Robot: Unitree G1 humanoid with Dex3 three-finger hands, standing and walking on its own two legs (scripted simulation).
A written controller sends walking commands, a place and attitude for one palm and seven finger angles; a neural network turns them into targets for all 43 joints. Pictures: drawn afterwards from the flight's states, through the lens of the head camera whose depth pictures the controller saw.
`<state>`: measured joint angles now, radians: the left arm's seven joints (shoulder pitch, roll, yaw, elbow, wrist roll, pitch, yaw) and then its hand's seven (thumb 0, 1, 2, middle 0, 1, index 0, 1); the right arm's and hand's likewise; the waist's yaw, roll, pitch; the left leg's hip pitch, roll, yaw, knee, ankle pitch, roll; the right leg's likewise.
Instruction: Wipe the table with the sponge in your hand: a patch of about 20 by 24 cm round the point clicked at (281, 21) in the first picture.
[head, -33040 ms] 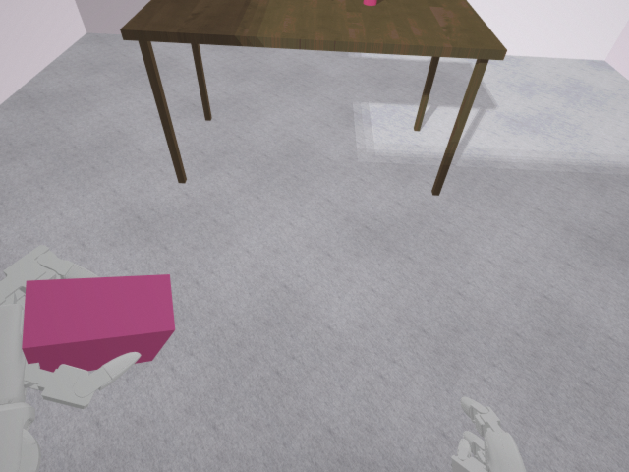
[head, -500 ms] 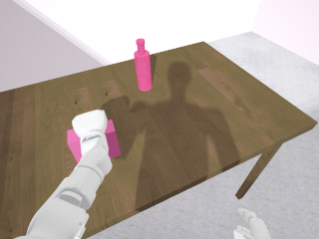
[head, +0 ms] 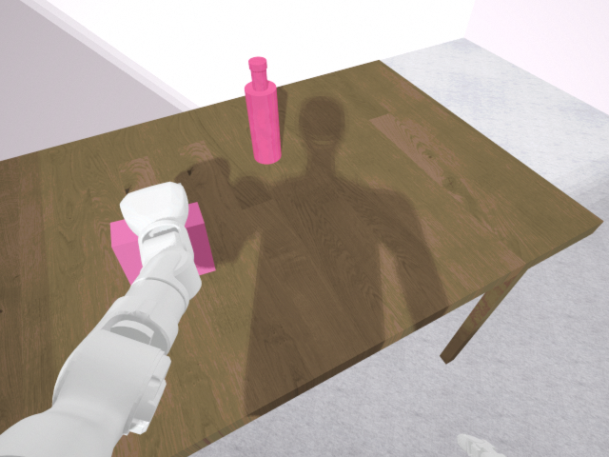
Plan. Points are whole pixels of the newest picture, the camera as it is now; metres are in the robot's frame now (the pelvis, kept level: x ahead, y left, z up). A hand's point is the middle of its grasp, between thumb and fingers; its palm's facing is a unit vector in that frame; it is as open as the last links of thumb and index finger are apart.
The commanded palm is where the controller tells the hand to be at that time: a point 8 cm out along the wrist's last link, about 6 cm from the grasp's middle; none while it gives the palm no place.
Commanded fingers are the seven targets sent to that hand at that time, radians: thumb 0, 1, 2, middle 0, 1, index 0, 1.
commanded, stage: wipe back along the third lane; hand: left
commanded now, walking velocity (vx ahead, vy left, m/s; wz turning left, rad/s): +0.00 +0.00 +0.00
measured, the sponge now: (169, 255) +0.41 +0.23 +0.00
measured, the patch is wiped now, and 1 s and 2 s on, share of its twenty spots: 0.90 0.90 0.90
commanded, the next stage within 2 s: slide back across to the middle lane in 1.70 s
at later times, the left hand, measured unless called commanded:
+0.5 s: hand (166, 249) +0.39 +0.22 +0.04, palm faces -0.03 -0.06 -1.00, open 9.8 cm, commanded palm +0.35 +0.20 +0.09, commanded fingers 0.00 0.10 1.30 -1.20 -1.60 -1.20 -1.60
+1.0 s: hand (180, 279) +0.34 +0.19 +0.04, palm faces +0.00 -0.08 -1.00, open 9.8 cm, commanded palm +0.29 +0.17 +0.09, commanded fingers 0.00 0.10 1.30 -1.20 -1.60 -1.20 -1.60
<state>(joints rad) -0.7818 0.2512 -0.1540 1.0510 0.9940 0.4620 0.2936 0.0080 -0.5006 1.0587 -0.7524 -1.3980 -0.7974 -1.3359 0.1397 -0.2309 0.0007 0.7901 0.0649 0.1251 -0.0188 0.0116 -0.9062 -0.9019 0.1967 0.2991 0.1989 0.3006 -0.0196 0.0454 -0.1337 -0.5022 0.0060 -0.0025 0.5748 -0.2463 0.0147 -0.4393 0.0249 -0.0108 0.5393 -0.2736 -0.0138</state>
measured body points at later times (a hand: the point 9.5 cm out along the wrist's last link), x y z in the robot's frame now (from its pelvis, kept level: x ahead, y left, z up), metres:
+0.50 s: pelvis +0.01 +0.01 +0.00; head +0.02 +0.00 +0.45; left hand +0.39 +0.22 +0.10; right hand +0.21 -0.22 -0.10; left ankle +0.02 +0.11 -0.73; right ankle -0.01 -0.11 -0.73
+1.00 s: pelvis +0.01 -0.01 +0.00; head +0.00 -0.03 +0.45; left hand +0.34 +0.19 +0.10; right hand +0.25 -0.21 -0.09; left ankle +0.02 +0.11 -0.73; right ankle -0.01 -0.11 -0.73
